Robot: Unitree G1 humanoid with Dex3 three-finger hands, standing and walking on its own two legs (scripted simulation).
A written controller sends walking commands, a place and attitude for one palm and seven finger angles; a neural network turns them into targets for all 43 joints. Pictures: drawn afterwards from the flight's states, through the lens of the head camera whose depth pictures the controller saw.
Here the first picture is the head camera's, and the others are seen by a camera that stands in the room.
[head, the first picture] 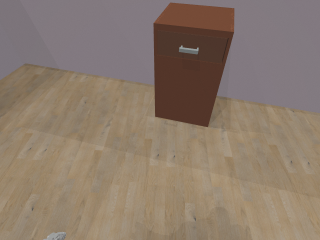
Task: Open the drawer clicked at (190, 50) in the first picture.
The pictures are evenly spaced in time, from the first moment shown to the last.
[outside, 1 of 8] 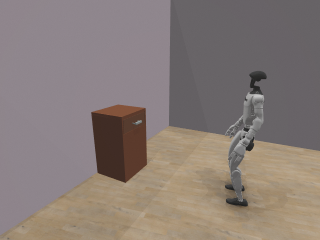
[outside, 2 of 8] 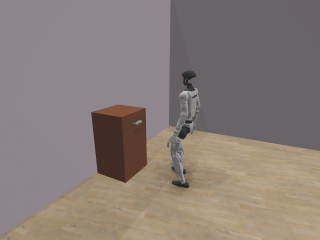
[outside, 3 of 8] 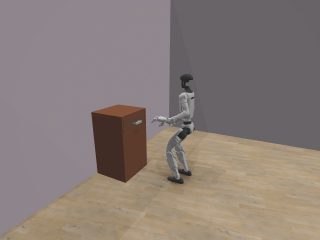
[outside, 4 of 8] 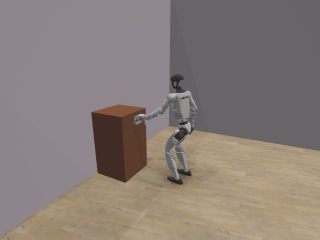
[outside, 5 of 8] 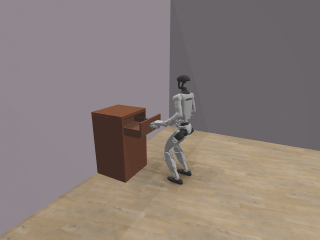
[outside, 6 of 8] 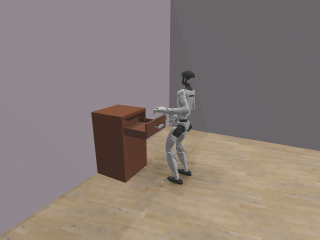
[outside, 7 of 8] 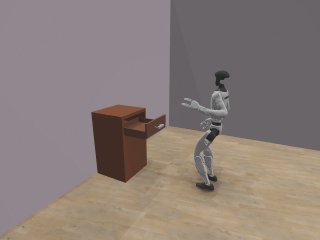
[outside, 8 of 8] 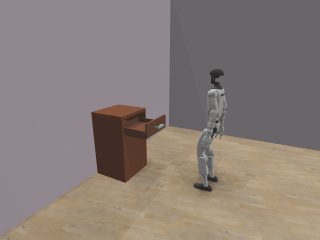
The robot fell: no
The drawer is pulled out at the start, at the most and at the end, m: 0.00 0.30 0.30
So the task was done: yes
